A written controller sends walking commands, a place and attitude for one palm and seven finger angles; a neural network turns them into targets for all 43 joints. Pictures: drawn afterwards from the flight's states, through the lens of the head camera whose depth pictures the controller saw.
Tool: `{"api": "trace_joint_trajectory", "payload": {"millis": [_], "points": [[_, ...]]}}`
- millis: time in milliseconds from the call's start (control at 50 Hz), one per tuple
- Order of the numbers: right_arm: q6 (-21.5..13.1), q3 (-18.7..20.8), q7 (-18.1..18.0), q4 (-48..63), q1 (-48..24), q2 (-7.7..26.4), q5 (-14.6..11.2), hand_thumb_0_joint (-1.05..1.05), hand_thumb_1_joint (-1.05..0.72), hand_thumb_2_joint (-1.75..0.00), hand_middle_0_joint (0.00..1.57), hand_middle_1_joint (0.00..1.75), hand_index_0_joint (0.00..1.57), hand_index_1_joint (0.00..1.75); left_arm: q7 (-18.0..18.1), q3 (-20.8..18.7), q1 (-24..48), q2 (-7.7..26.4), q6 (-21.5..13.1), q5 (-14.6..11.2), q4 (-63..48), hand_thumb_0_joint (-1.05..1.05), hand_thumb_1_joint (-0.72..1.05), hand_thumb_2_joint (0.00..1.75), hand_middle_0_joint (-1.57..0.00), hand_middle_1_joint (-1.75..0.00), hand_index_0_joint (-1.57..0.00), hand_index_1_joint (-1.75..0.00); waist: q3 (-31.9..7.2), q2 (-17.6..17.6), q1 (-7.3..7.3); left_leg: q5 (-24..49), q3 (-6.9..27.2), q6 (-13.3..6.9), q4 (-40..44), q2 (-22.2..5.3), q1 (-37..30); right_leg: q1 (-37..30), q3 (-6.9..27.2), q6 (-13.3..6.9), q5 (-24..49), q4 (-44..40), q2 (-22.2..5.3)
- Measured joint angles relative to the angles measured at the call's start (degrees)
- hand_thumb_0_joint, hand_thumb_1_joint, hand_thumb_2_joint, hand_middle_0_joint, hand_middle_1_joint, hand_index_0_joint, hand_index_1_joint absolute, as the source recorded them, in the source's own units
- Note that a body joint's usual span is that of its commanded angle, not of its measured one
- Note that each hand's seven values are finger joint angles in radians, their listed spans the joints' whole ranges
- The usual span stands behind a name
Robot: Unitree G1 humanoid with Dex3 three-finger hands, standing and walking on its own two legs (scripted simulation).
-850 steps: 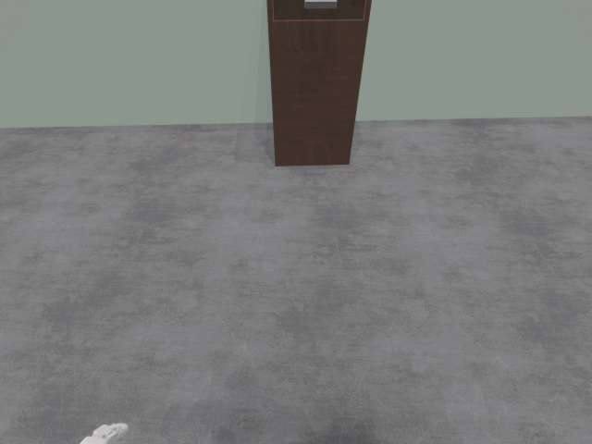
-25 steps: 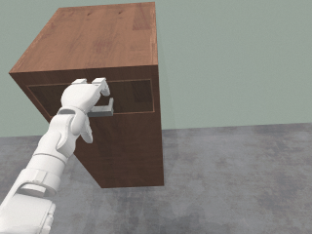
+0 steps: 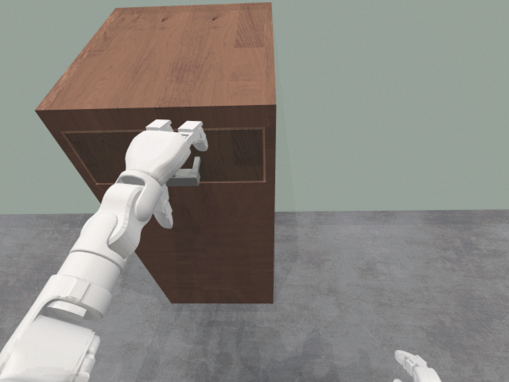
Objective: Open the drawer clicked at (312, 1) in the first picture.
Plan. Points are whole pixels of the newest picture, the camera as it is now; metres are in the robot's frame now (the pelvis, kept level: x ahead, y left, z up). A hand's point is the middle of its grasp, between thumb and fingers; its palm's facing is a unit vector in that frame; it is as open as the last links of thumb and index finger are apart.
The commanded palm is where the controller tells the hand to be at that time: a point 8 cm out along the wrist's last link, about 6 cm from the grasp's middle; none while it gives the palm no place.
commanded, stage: move the hooked fingers above the handle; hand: left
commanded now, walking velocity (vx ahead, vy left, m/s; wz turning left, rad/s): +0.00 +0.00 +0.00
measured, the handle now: (168, 169) +0.47 +0.20 +0.05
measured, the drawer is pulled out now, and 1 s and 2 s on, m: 0.00 0.00 0.00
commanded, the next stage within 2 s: none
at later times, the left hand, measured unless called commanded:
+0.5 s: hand (158, 177) +0.40 +0.18 +0.11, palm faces +0.03 -0.07 -1.00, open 13.8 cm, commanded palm +0.39 +0.22 +0.17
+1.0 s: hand (149, 186) +0.39 +0.20 +0.09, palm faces -0.03 -0.05 -1.00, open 13.8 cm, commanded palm +0.40 +0.23 +0.17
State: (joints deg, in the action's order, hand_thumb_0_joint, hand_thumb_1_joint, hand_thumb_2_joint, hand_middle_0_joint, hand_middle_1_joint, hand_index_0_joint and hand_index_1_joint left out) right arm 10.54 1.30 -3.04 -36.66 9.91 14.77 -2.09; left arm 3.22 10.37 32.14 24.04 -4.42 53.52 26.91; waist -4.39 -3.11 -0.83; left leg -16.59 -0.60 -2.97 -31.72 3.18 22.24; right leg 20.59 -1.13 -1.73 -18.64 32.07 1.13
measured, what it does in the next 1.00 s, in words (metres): stands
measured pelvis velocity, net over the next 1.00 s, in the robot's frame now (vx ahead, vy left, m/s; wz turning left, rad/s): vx -0.01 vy -0.01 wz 0.00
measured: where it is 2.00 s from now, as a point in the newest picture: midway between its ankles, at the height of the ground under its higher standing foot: outside the picture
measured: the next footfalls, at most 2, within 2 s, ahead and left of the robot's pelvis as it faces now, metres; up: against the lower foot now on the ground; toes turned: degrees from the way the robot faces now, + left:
none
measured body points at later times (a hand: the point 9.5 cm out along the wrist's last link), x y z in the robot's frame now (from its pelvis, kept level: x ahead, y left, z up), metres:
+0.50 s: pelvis -0.01 +0.00 +0.00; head +0.02 -0.02 +0.45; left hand +0.39 +0.19 +0.16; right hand +0.10 -0.27 -0.13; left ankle -0.01 +0.09 -0.73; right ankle -0.03 -0.10 -0.73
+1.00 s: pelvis -0.01 -0.01 +0.00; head +0.02 -0.03 +0.45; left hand +0.39 +0.20 +0.15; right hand +0.09 -0.28 -0.13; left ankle -0.01 +0.09 -0.73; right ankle -0.03 -0.10 -0.73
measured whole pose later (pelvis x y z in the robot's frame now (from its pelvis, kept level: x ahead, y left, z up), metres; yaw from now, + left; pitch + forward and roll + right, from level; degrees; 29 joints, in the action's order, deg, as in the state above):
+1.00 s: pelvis -0.01 -0.01 +0.00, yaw +0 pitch +7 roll +0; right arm 10.1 2.4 -4.3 -36.8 15.4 15.7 -2.3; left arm 1.6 6.2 31.2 28.4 -7.8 54.6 31.6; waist -4.0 -3.0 -0.4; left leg -15.8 -0.4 -2.5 -32.1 2.3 23.4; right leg 21.4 -1.4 -2.2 -17.4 31.8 1.9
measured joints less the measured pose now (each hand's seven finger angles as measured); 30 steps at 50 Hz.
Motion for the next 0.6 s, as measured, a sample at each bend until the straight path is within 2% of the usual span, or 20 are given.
{"api": "trace_joint_trajectory", "payload": {"millis": [60, 100, 120, 200, 240, 300, 360, 440, 480, 540, 600], "points": [[0.07, -0.73, 0.25, -0.98, -0.42, -0.72, 0.0, 0.01, -0.91, -0.9, 0.2, 0.3, 0.2, 0.3, 4.63, -2.82, 2.45, 0.86, 2.9, 1.53, 3.11, 0.0, -0.49, 0.3, -0.32, -1.2, -0.32, -1.2, -0.09, -0.14, 0.05, 0.16, -0.71, 0.06, 0.23, -0.24, 0.3, 0.68, 0.72, 0.0, 0.27, 0.1, 0.21], [0.4, -1.13, 0.57, -1.67, -0.19, -0.95, -0.08, 0.01, -0.91, -0.9, 0.2, 0.3, 0.2, 0.3, 5.41, -2.61, 3.26, 1.57, 4.73, 1.67, 4.27, 0.0, -0.48, 0.3, -0.37, -1.23, -0.32, -1.2, -0.33, -0.57, -0.14, 0.49, -1.02, 0.09, 0.83, -0.37, 0.14, 0.67, 1.06, 0.02, 0.69, -0.43, 0.34], [0.79, -1.34, 0.81, -1.97, -0.01, -0.98, -0.15, 0.01, -0.91, -0.9, 0.2, 0.3, 0.2, 0.3, 5.5, -2.54, 3.5, 1.58, 6.96, 2.18, 5.18, 0.0, -0.48, 0.3, -0.38, -1.24, -0.32, -1.2, -0.59, -0.84, -0.15, 0.69, -1.14, 0.08, 1.23, -0.4, -0.01, 0.57, 1.19, 0.04, 0.92, -0.79, 0.37], [2.59, -2.17, 1.02, -1.99, 1.19, -0.8, -0.94, 0.01, -0.91, -0.9, 0.2, 0.3, 0.2, 0.3, 1.78, -2.74, 2.31, 1.73, 13.12, 0.86, 6.19, 0.0, -0.48, 0.3, -0.38, -1.24, -0.33, -1.22, -1.08, -1.63, 0.16, 1.48, -1.38, 0.01, 3.04, -0.46, -1.62, -0.82, 1.5, 0.15, 1.68, -2.33, 0.43], [2.98, -2.54, 0.58, -1.54, 1.84, -0.66, -1.29, 0.01, -0.91, -0.9, 0.2, 0.3, 0.2, 0.3, -1.19, -3.11, 1.42, 2.48, 14.54, 0.11, 7.28, 0.0, -0.48, 0.3, -0.37, -1.23, -0.32, -1.22, -0.94, -1.49, 0.65, 1.77, -1.28, 0.03, 3.68, -0.46, -2.46, -1.63, 1.43, 0.1, 1.88, -2.84, 0.45], [2.58, -2.32, -0.13, -0.66, 2.98, -0.32, -1.34, 0.01, -0.91, -0.9, 0.2, 0.3, 0.21, 0.3, -5.4, -2.92, 0.46, 3.82, 13.14, -0.57, 7.94, 0.0, -0.48, 0.3, -0.35, -1.22, -0.32, -1.21, -0.12, -0.65, 1.09, 1.97, -0.63, 0.16, 3.65, -0.48, -2.84, -2.33, 0.76, -0.12, 1.96, -3.07, 0.48], [1.48, -1.03, -0.81, -0.12, 4.19, 0.37, -0.76, 0.01, -0.91, -0.9, 0.2, 0.3, 0.21, 0.3, -7.14, -1.8, -0.86, 4.57, 7.93, -0.51, 4.97, 0.0, -0.48, 0.3, -0.33, -1.21, -0.32, -1.21, 0.74, 0.09, 0.74, 1.8, 0.19, 0.24, 2.65, -0.47, -2.25, -2.31, -0.11, -0.32, 1.85, -2.76, 0.48], [-0.05, 0.9, -1.25, -1.01, 4.54, 1.56, -0.32, 0.01, -0.91, -0.9, 0.2, 0.3, 0.2, 0.3, -4.45, -0.3, -0.75, 3.83, 0.19, -0.21, 1.64, 0.0, -0.48, 0.3, -0.33, -1.2, -0.32, -1.2, 1.11, 0.1, 0.1, 1.25, 0.87, 0.21, 0.76, -0.27, -0.68, -1.27, -0.87, -0.27, 1.38, -1.54, 0.29], [-0.58, 1.32, -1.21, -1.7, 4.12, 1.88, -0.38, 0.01, -0.91, -0.9, 0.2, 0.3, 0.2, 0.3, -1.67, -0.28, 0.49, 3.19, -1.65, -0.16, 1.86, 0.0, -0.49, 0.3, -0.33, -1.2, -0.32, -1.2, 0.98, 0.0, 0.08, 1.07, 0.8, 0.15, 0.12, -0.17, 0.07, -0.46, -0.85, -0.19, 1.16, -0.79, 0.18], [-0.92, 1.02, -0.79, -2.59, 3.08, 1.75, -0.49, 0.01, -0.91, -0.9, 0.19, 0.3, 0.2, 0.3, 2.67, -1.95, 3.34, 2.51, -0.78, 0.32, 4.74, 0.0, -0.49, 0.3, -0.32, -1.2, -0.32, -1.2, 0.58, 0.0, 0.41, 1.13, 0.24, 0.13, -0.06, -0.16, 0.94, 0.85, -0.31, -0.15, 1.09, -0.02, 0.13], [-0.71, 0.17, -0.23, -2.96, 2.36, 1.09, -0.6, 0.01, -0.91, -0.9, 0.19, 0.3, 0.2, 0.3, 5.12, -3.63, 6.58, 2.87, 4.2, 1.29, 9.63, 0.0, -0.49, 0.3, -0.32, -1.2, -0.32, -1.2, 0.08, -0.14, 0.84, 1.44, -0.48, 0.18, 0.49, -0.37, 1.3, 1.67, 0.42, -0.14, 1.43, -0.1, 0.31]]}}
